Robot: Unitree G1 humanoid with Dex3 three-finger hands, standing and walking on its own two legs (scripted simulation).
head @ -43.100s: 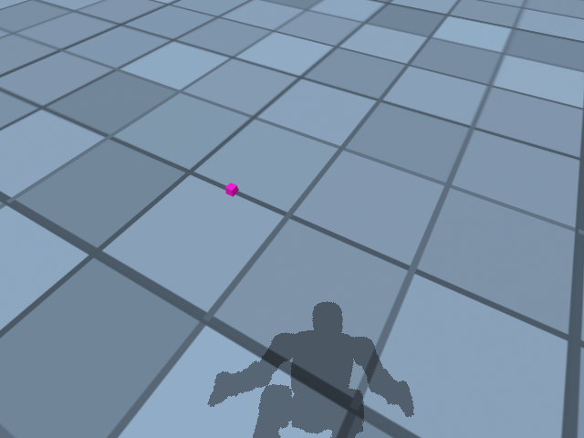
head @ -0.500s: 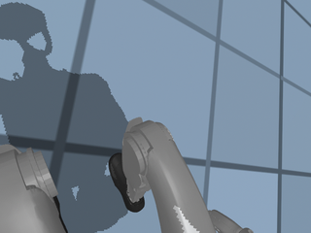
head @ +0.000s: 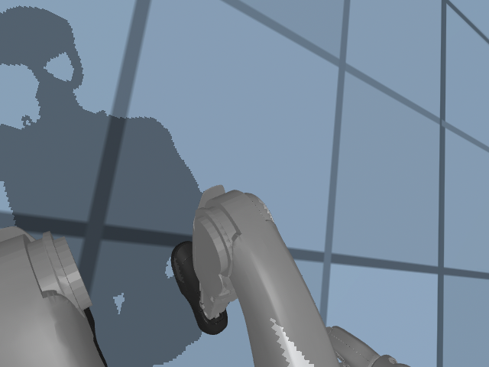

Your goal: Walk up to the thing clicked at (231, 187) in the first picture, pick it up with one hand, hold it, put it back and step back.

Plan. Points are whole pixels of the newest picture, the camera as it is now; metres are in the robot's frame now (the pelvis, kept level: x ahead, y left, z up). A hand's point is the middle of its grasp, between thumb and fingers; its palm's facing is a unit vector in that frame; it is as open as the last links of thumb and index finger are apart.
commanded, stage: close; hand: left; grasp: from above
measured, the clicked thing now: out of the picture +0.36 +0.42 -0.30
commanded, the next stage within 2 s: settle in 1.90 s
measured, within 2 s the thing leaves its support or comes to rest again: neither
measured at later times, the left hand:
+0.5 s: hand out of the picture +0.34 +0.41 -0.27, palm faces +0.00 -0.45 -0.89, open 9.2 cm
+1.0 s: hand out of the picture +0.34 +0.41 -0.26, palm faces -0.02 -0.46 -0.89, open 8.3 cm
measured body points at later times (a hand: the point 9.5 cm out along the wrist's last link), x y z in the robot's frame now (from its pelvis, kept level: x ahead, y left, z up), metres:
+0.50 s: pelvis +0.00 +0.00 +0.00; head +0.27 +0.15 +0.32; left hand +0.34 +0.43 -0.21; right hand +0.07 -0.24 -0.05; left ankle +0.08 +0.13 -0.28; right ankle +0.12 -0.10 -0.28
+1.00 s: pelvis +0.00 +0.00 +0.00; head +0.27 +0.15 +0.32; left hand +0.34 +0.42 -0.21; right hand +0.07 -0.24 -0.05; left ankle +0.08 +0.13 -0.28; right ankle +0.12 -0.10 -0.28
